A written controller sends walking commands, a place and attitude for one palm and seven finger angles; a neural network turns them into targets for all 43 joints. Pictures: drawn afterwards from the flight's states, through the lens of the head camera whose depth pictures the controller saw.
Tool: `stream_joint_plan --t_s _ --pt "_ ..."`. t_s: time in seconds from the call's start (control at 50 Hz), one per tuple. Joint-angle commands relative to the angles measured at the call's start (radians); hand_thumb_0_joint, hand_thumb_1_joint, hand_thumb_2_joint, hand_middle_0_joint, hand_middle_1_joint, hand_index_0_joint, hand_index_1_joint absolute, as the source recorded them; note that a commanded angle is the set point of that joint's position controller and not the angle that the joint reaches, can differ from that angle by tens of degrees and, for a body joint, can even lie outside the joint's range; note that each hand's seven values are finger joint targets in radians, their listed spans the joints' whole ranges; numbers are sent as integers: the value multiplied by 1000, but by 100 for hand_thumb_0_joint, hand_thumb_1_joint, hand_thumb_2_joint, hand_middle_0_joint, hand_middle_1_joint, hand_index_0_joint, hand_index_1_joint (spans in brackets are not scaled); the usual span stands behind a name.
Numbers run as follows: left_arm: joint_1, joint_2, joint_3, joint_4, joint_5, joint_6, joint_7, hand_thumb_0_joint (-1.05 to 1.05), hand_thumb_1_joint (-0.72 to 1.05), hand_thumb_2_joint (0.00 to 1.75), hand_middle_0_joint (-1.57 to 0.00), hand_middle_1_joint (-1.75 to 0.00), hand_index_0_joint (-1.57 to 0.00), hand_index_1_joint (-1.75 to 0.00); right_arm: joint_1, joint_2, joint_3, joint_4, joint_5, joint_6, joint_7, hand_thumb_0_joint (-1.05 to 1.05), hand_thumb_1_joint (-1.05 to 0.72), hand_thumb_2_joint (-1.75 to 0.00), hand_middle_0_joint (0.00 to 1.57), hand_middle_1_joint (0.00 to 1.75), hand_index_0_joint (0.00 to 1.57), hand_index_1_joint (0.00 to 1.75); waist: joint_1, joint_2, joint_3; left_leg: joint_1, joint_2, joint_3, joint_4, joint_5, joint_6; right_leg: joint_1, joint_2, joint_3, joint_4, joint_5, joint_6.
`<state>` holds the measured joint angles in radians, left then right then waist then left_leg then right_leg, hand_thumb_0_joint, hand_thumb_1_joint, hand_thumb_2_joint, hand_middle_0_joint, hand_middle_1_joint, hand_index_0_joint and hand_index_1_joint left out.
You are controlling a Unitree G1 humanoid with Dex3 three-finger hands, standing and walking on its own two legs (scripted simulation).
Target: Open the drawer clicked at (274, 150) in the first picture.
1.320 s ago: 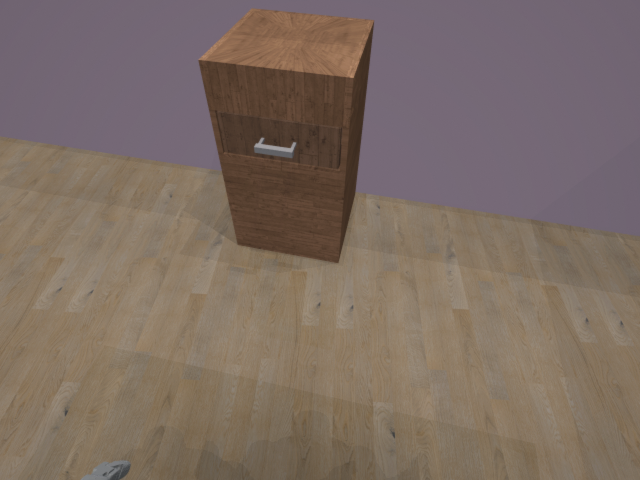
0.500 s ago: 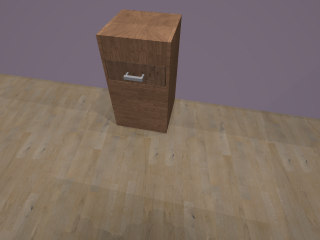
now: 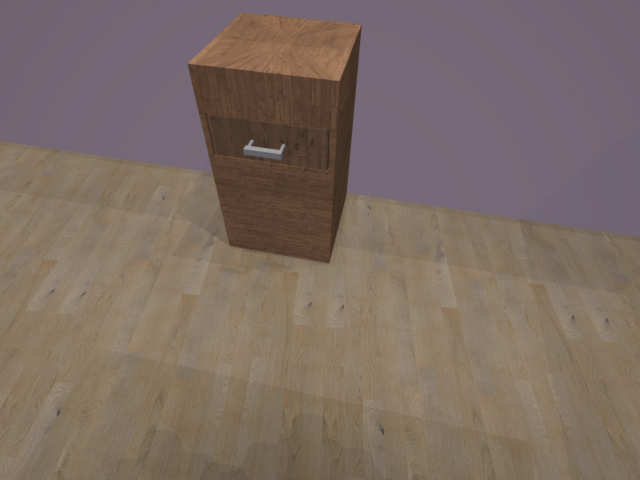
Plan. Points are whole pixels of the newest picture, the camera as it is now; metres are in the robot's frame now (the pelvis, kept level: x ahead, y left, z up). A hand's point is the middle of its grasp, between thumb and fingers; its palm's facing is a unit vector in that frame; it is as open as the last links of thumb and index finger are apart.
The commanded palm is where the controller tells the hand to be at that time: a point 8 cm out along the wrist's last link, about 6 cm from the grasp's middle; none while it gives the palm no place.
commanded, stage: look at it before walking up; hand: left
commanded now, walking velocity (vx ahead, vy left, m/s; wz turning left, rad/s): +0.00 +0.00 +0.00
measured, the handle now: (265, 148) +1.07 +0.23 -0.23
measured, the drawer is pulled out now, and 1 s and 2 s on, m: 0.00 0.00 0.00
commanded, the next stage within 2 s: walk to a spot facing it in 0.12 s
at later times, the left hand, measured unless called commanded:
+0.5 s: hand out of the picture +0.05 +0.24 -0.17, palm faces +0.08 -0.95 -0.29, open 7.4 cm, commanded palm none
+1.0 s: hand out of the picture +0.07 +0.27 -0.17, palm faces +0.33 -0.92 -0.19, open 7.4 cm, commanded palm none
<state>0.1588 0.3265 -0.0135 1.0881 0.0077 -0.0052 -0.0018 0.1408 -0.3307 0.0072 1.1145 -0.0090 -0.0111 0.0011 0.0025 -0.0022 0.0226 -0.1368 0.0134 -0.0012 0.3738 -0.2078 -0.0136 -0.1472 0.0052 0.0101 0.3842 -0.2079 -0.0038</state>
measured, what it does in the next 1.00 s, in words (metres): walks ahead, turning left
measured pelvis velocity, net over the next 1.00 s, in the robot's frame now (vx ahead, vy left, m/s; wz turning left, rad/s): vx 0.08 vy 0.07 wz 0.35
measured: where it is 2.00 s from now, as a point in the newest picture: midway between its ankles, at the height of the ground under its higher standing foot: (280, 458)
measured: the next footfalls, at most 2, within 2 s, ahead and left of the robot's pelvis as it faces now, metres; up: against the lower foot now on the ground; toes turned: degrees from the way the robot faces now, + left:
right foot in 1.16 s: +0.32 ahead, +0.00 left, +0.00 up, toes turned +20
left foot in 1.64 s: +0.32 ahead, +0.26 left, +0.00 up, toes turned +49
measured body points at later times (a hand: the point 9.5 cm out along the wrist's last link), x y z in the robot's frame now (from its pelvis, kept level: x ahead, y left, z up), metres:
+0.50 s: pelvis -0.01 +0.01 -0.01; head +0.01 +0.01 +0.44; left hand +0.04 +0.28 -0.15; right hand +0.07 -0.26 -0.16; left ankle -0.01 +0.12 -0.74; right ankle +0.00 -0.12 -0.75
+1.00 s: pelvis +0.08 +0.07 +0.00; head +0.09 +0.09 +0.45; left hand +0.05 +0.32 -0.15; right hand +0.11 -0.17 -0.14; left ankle -0.01 +0.12 -0.75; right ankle +0.18 -0.07 -0.68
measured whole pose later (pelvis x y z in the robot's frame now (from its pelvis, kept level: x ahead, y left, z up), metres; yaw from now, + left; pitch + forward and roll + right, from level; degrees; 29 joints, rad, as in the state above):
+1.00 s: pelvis +0.08 +0.07 +0.00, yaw +20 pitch +2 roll +0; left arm 0.23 0.23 0.06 0.98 0.03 0.01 -0.02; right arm 0.43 -0.15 -0.04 1.05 -0.02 -0.06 0.00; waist -0.04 -0.03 -0.01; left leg -0.08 -0.08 -0.07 0.31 -0.26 0.08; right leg -0.57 -0.10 -0.02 0.92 -0.23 0.08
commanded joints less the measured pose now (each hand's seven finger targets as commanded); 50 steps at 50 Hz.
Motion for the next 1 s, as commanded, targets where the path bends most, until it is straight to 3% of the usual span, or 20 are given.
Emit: stream_joint_plan --t_s 0.0,0.22,0.3,0.36,0.42,0.44,0.46,0.48,0.52,0.54,0.56,0.58,0.6,0.62,0.64,0.66,0.68,0.72,0.78,0.98 --pt "-29 198 45 -65 3 -22 16 0 90 90 -20 -30 -20 -30 -44 -193 -37 -64 1 -21 -14 0 -90 -90 20 30 20 30 -2 2 -51 5 105 -86 -54 131 36 1 -124 100 -66 132 -25" --pt "-28 200 47 -66 3 -21 16 0 90 90 -20 -30 -20 -30 -43 -194 -38 -66 1 -19 -13 0 -90 -90 20 30 20 30 -1 -1 -35 -6 104 -90 -57 131 35 3 -123 93 -66 124 -21" --pt "31 110 41 -71 2 9 29 0 90 90 -20 -30 -20 -30 1 -92 -23 -77 0 5 -8 0 -90 -90 20 30 20 30 7 8 -46 -75 97 -94 11 208 29 17 -138 44 22 161 4" --pt "52 124 57 -99 4 22 33 0 90 90 -20 -30 -20 -30 6 -96 -34 -112 -2 22 -5 0 -90 -90 20 30 20 30 17 -7 -32 -164 78 -107 83 193 33 15 -165 38 54 142 -4" --pt "77 167 80 -137 10 26 37 0 90 90 -20 -30 -20 -30 13 -75 -52 -155 -1 39 -2 0 -90 -90 20 30 20 30 26 -164 -46 -238 4 -26 309 12 11 8 -315 133 -14 151 -97" --pt "77 171 85 -152 14 24 39 0 90 90 -20 -30 -20 -30 9 -62 -57 -170 -3 44 -3 0 -90 -90 20 30 20 30 31 -222 -26 -272 -11 -2 431 -224 1 -10 -377 162 -43 204 -153" --pt "63 166 90 -164 20 21 45 0 90 90 -20 -30 -20 -30 16 -62 -66 -180 -2 45 -3 0 -90 -90 20 30 20 30 27 -235 -28 -290 3 -6 533 -307 1 -16 -412 167 -41 284 -190" --pt "50 153 91 -177 25 16 46 0 90 90 -20 -30 -20 -30 21 -51 -67 -181 -1 45 2 0 -90 -90 20 30 20 30 21 -204 -27 -283 23 -5 569 -324 -1 -25 -402 128 -49 274 -192" --pt "15 155 99 -190 26 9 37 0 90 90 -20 -30 -20 -30 65 -22 -65 -184 2 38 16 0 -90 -90 20 30 20 30 -11 -178 -39 -232 52 29 435 -298 -5 -21 -377 51 -6 162 -149" --pt "3 153 101 -196 25 10 32 0 90 90 -20 -30 -20 -30 109 -13 -64 -178 -1 34 20 0 -90 -90 20 30 20 30 -29 -173 -54 -158 47 66 347 -241 -2 -65 -360 11 22 17 -117" --pt "-7 138 102 -197 22 12 27 0 90 90 -20 -30 -20 -30 160 -20 -67 -168 -6 28 25 0 -90 -90 20 30 20 30 -56 -103 -53 -31 32 85 226 -172 6 -164 -320 -51 93 -163 -70" --pt "-8 97 94 -204 18 21 19 0 90 90 -20 -30 -20 -30 250 -59 -78 -143 -12 24 22 0 -90 -90 20 30 20 30 -98 76 -39 73 61 -31 80 -239 30 -323 -233 -118 292 -354 -19" --pt "-21 11 80 -249 12 30 8 0 90 90 -20 -30 -20 -30 326 -158 -108 -135 -22 14 16 0 -90 -90 20 30 20 30 -127 433 23 67 294 -492 -146 -471 120 -566 -65 -186 625 -496 58" --pt "-88 14 71 -288 22 26 6 0 90 90 -20 -30 -20 -30 342 -183 -108 -135 -18 8 6 0 -90 -90 20 30 20 30 -123 338 66 -14 378 -671 -263 -530 190 -633 -62 -36 753 -421 43" --pt "-69 26 81 -282 20 17 -6 0 90 90 -20 -30 -20 -30 277 -159 -101 -154 -13 7 2 0 -90 -90 20 30 20 30 -72 199 73 -55 362 -601 -273 -593 215 -619 -120 16 787 -283 26" --pt "-70 22 89 -263 24 10 -11 0 90 90 -20 -30 -20 -30 238 -117 -97 -171 -13 -1 -2 0 -90 -90 20 30 20 30 -55 146 58 -109 313 -598 -254 -598 199 -585 -110 8 833 -230 28" --pt "-26 21 94 -236 26 4 -16 0 90 90 -20 -30 -20 -30 195 -88 -86 -182 -14 -13 -7 0 -90 -90 20 30 20 30 -28 107 67 -131 276 -520 -239 -533 177 -569 -113 14 848 -159 35" --pt "46 -1 91 -196 27 -3 -21 0 90 90 -20 -30 -20 -30 194 -52 -79 -176 -8 -37 -11 0 -90 -90 20 30 20 30 -8 73 30 -80 203 -373 -208 -322 162 -534 -117 1 808 -51 52" --pt "55 -20 88 -190 25 -8 -22 0 90 90 -20 -30 -20 -30 253 -31 -83 -151 -2 -52 -15 0 -90 -90 20 30 20 30 -20 70 3 3 175 -301 -190 -157 186 -538 -111 -17 742 -17 68" --pt "-113 -53 83 -251 16 -32 -21 0 90 90 -20 -30 -20 -30 370 -2 -88 -96 -9 -61 -22 0 -90 -90 20 30 20 30 -76 114 68 134 205 -336 -167 85 244 -582 -113 -39 433 -47 86"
